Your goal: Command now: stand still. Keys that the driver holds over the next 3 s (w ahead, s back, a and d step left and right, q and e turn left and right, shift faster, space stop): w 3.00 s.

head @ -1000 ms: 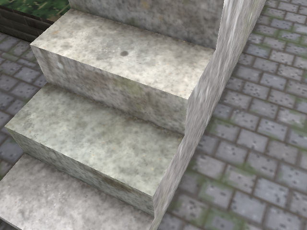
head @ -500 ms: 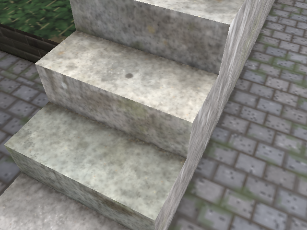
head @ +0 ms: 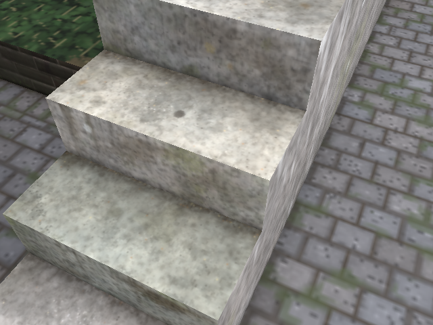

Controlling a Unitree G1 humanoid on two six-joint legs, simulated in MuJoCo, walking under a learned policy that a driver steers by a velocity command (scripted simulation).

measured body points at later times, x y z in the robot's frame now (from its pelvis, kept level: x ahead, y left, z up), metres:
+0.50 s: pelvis +0.00 -0.01 +0.00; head +0.01 -0.01 +0.45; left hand +0.05 +0.25 -0.15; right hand +0.00 -0.25 -0.15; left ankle -0.04 +0.12 -0.74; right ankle +0.04 -0.09 -0.74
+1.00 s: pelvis +0.01 -0.02 +0.00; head +0.02 -0.02 +0.45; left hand +0.05 +0.24 -0.15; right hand -0.01 -0.26 -0.15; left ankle -0.04 +0.12 -0.74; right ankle +0.04 -0.10 -0.74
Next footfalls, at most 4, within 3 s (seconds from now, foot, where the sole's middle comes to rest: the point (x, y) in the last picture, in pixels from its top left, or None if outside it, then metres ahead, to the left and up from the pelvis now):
none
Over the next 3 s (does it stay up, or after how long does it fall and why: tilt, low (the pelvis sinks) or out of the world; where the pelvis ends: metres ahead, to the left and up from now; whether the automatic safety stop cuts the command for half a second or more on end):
stays up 0.01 -0.03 0.00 its command is cut before an obstacle from the start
